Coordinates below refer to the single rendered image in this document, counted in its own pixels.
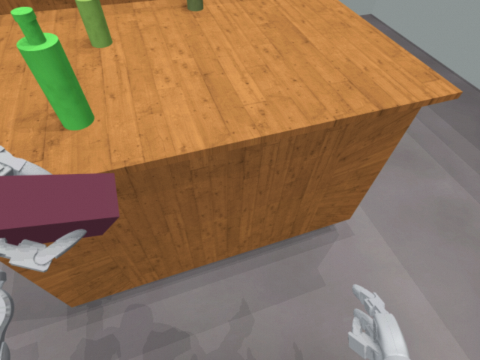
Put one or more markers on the right robot hand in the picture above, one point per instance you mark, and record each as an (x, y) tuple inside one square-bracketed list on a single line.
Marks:
[(383, 336)]

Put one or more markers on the table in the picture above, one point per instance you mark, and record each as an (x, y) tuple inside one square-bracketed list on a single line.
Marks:
[(228, 129)]

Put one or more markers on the sponge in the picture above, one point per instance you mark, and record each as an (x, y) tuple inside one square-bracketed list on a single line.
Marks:
[(43, 208)]

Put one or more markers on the left robot hand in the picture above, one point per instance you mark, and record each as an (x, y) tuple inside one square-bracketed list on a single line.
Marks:
[(30, 254)]

